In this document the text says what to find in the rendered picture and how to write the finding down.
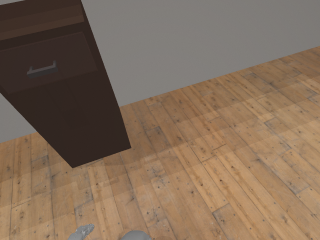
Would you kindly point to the drawer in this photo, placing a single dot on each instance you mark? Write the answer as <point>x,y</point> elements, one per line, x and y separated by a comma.
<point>71,53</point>

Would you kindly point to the handle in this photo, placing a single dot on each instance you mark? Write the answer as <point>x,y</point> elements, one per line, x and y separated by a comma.
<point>42,71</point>

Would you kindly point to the robot left hand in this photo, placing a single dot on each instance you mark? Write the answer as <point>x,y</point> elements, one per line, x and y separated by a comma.
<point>81,232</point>

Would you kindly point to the cabinet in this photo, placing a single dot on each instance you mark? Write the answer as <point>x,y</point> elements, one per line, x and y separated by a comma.
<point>78,116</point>

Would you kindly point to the robot left thigh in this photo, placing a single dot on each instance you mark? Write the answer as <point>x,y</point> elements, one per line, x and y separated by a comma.
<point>136,235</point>

